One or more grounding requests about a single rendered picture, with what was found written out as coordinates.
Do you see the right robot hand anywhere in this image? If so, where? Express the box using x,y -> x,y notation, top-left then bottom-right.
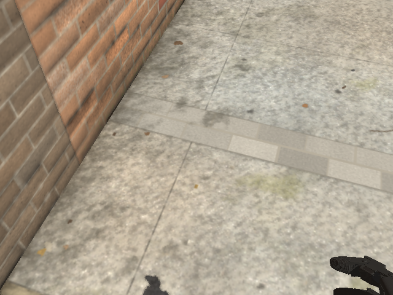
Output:
330,256 -> 393,295

